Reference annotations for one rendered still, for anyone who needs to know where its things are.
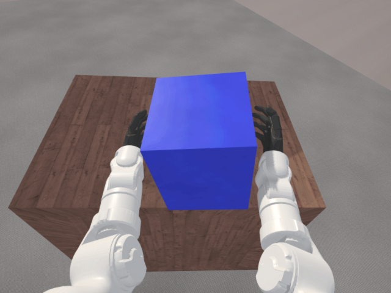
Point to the right robot upper arm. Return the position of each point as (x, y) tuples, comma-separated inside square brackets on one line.
[(284, 268)]

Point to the robot left forearm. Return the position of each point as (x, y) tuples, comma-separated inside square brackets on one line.
[(121, 200)]

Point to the pedestal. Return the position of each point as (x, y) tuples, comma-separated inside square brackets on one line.
[(62, 188)]

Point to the carton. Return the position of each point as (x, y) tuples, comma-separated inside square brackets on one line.
[(199, 142)]

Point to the right robot hand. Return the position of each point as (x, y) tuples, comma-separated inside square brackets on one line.
[(272, 138)]

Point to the left robot hand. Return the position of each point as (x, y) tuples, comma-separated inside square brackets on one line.
[(134, 133)]

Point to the left robot upper arm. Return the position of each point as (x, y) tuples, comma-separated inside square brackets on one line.
[(113, 264)]

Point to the robot right forearm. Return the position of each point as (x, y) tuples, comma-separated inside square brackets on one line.
[(278, 209)]

